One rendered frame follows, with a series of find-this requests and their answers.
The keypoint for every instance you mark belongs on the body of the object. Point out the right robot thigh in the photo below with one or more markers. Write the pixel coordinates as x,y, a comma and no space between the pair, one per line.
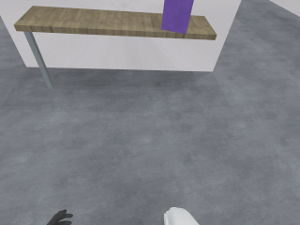
179,216

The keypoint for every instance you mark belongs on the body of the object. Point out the robot left hand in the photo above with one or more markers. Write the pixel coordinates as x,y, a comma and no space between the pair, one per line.
59,216

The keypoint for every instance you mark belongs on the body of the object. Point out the carton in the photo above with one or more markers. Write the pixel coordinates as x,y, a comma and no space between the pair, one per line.
176,15

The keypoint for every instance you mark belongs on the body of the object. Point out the table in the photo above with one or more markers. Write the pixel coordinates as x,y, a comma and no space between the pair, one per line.
102,22

